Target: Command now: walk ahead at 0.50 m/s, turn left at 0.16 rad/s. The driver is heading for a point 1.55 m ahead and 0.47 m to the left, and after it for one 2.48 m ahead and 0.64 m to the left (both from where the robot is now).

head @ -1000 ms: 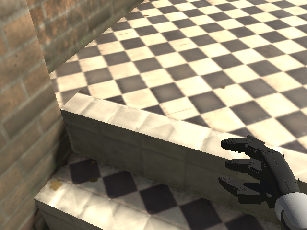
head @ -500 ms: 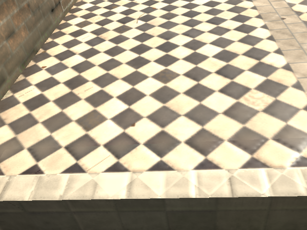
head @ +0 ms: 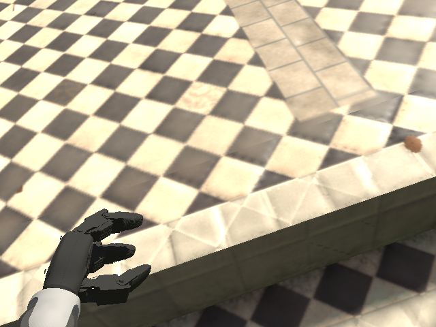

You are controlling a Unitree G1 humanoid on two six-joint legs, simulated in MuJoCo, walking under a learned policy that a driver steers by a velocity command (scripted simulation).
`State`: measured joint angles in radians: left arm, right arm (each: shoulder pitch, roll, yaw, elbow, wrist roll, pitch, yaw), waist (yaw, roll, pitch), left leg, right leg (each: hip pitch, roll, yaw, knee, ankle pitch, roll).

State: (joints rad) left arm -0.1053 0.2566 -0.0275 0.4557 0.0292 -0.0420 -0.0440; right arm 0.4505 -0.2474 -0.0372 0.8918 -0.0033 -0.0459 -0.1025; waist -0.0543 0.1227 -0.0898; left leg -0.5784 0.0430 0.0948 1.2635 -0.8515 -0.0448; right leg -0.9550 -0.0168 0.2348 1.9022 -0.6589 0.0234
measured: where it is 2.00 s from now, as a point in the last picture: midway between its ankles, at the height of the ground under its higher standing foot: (202, 243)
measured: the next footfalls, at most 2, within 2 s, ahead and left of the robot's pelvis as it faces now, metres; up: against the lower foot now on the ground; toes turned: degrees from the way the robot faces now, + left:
right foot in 0.06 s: +0.07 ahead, -0.21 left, +0.00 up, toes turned -1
left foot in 0.58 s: +0.24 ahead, -0.02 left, +0.22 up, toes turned +15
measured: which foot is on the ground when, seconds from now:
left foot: down 0.00-0.04, up 0.06-0.56, down 0.58-0.96, up 0.98-1.00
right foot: up 0.00-0.04, down 0.06-0.64, up 0.66-1.00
